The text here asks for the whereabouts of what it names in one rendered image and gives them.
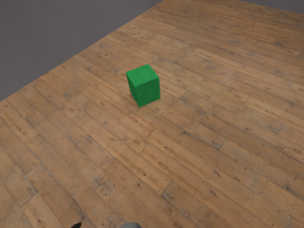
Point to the carton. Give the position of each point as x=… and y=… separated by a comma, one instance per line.
x=144, y=85

